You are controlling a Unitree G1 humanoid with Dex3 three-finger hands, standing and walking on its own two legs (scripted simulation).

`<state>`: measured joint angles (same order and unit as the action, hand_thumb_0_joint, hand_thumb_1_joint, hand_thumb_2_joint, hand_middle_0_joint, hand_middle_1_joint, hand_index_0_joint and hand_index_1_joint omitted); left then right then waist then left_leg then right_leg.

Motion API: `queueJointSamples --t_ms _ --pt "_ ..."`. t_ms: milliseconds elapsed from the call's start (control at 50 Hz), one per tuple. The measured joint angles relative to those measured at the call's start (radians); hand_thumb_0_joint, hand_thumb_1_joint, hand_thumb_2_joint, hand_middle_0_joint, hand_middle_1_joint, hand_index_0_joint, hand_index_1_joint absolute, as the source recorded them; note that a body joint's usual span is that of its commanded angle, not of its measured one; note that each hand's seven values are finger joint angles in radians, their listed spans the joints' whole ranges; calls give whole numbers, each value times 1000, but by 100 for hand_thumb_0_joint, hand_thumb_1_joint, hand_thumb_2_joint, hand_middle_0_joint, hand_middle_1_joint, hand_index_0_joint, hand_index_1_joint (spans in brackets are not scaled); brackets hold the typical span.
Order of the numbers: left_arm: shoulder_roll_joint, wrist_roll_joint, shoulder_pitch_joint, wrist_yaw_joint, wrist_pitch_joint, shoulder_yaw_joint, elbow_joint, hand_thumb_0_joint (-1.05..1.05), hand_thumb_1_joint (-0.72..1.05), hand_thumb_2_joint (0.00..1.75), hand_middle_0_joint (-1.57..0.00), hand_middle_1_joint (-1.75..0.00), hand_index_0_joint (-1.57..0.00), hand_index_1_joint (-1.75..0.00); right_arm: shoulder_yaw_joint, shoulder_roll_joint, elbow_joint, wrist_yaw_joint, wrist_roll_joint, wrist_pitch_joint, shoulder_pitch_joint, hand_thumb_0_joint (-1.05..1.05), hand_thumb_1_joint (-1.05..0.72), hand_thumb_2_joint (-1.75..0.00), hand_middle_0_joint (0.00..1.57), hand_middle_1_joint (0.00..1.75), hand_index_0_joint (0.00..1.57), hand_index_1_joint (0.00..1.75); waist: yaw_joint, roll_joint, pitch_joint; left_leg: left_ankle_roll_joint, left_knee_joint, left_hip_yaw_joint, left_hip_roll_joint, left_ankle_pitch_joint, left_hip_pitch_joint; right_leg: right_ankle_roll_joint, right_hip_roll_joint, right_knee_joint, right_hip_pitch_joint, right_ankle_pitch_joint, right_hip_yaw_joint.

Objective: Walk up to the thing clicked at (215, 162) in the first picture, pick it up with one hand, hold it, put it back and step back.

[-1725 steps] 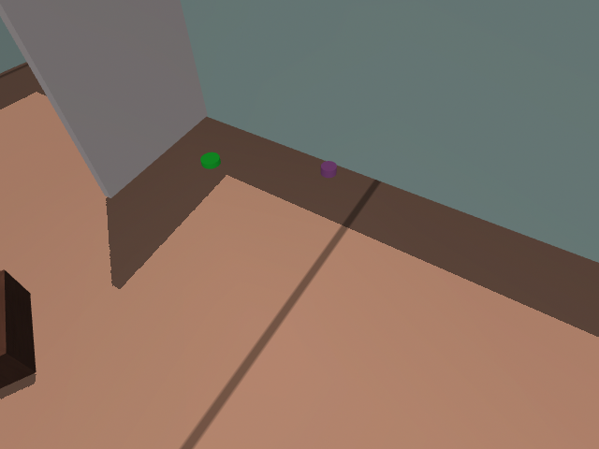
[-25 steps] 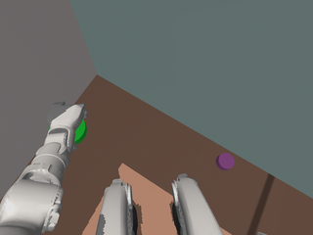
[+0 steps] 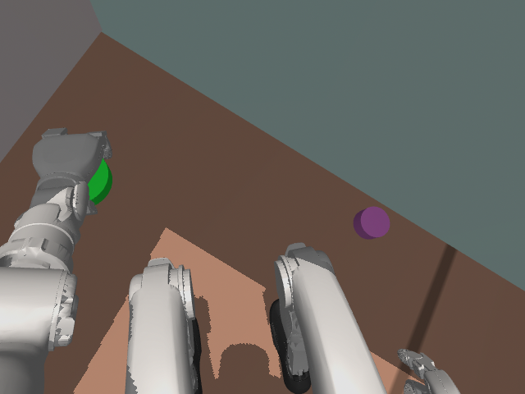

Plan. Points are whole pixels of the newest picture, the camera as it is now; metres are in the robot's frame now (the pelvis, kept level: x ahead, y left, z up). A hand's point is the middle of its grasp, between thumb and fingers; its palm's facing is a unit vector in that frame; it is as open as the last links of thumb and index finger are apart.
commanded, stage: crouch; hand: left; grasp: from above
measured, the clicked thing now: (78, 178) +0.46 +0.27 -0.18
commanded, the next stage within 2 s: lower in 0.74 s
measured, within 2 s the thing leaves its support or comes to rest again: neither
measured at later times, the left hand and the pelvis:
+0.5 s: hand (102, 181) +0.47 +0.24 -0.24, palm faces -0.45 -0.04 -0.89, open 11.0 cm; pelvis -0.01 +0.00 -0.07, yaw -3 degrees
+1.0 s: hand (107, 184) +0.48 +0.25 -0.28, palm faces -0.47 -0.05 -0.88, open 11.0 cm; pelvis -0.01 +0.00 -0.10, yaw -5 degrees
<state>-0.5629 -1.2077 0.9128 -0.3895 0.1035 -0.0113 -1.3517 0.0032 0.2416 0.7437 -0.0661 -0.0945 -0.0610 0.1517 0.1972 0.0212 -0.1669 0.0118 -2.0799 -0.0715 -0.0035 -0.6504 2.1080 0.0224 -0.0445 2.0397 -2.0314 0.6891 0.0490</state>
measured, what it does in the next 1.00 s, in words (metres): lowers itself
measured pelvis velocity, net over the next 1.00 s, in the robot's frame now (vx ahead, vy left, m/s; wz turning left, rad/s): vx -0.01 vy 0.00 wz -0.08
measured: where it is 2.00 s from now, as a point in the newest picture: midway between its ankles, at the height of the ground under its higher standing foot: (241, 368)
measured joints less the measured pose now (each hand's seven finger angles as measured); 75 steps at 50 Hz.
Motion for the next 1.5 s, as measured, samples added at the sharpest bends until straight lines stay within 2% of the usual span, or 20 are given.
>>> queueJointSamples --t_ms 180,500,1020,1080,1280,1400,1500 --pt "-30 -7 44 -6 12 13 -67 1 -22 68 -40 -80 -60 -83 -12 -2 1 -23 -14 1 -8 0 -91 -90 20 30 20 30 17 -9 22 -4 -91 -9 -7 -21 64 -3 -9 87 -65 16 9" --pt "-115 -25 102 -25 40 61 -148 1 -21 67 -39 -79 -59 -83 -66 2 10 -40 -40 11 10 0 -91 -90 20 30 20 30 54 -22 94 -8 -242 -32 -19 -21 170 -1 -27 226 -173 4 31" --pt "-190 -21 135 -30 42 49 -217 1 -21 68 -38 -80 -58 -84 -139 30 -15 -52 -53 -3 -7 0 -91 -90 20 30 20 30 84 -55 144 -15 -351 -74 -18 -32 237 -1 -35 311 -230 3 69" --pt "-204 -29 140 -37 51 49 -237 1 -20 67 -37 -80 -57 -84 -149 31 -19 -53 -59 -8 -10 0 -91 -90 20 30 20 30 92 -63 156 -16 -363 -80 -18 -32 243 -1 -37 319 -235 1 74" --pt "-250 -61 133 -88 70 87 -233 1 -20 67 -36 -81 -56 -86 -177 40 -32 -65 -82 -38 0 0 -91 -90 20 30 20 30 117 -84 205 -16 -404 -100 -16 -38 268 2 -39 346 -250 3 91" --pt "-262 -50 137 -123 51 92 -257 1 -20 67 -36 -82 -56 -86 -193 40 -28 -86 -94 -51 -1 0 -91 -90 20 30 20 30 129 -90 219 -16 -419 -109 -19 -51 267 5 -44 353 -250 10 98" --pt "-277 -31 147 -128 41 93 -289 1 -20 68 -36 -82 -56 -86 -213 43 -39 -99 -99 -67 -10 0 -90 -90 20 30 20 30 141 -93 239 -13 -425 -118 -23 -54 266 9 -50 351 -246 6 105"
